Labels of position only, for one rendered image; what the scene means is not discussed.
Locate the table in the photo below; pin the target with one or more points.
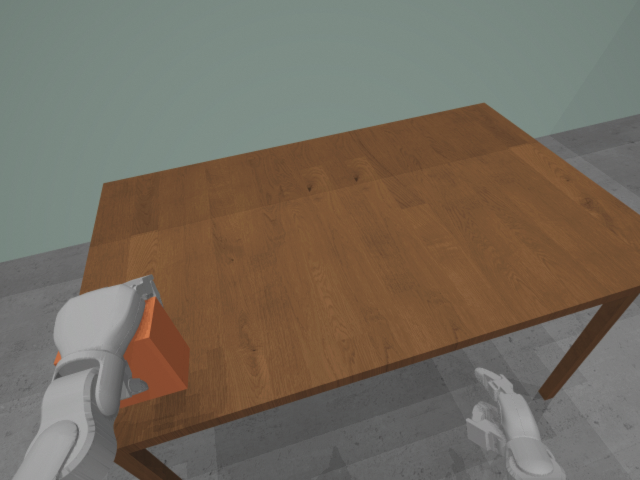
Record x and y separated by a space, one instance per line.
301 268

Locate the robot left hand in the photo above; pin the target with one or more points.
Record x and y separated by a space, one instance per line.
106 319

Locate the left robot forearm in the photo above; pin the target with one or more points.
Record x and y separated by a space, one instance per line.
76 439

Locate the robot right hand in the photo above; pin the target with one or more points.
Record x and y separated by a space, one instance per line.
491 427

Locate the sponge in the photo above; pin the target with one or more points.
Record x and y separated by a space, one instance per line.
157 354

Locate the right robot forearm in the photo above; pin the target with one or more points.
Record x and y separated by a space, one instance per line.
529 459

